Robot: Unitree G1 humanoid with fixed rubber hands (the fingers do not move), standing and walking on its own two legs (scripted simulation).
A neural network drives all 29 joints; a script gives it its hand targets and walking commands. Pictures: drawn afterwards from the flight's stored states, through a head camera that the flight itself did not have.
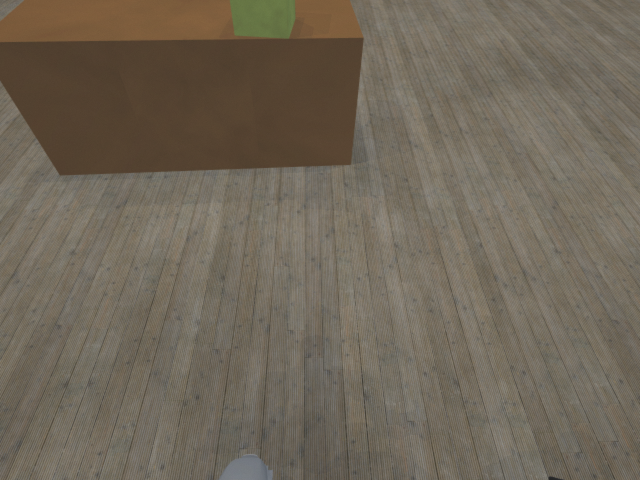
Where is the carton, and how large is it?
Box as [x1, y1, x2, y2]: [230, 0, 295, 38]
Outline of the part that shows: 230,0 235,35 288,38 295,18 294,0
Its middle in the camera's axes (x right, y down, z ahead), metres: -0.22 -0.93 +1.46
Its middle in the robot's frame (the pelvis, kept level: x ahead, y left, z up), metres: +1.71 +0.20 -0.03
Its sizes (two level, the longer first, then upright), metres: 0.210 0.200 0.250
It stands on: a pedestal, 0.62 m high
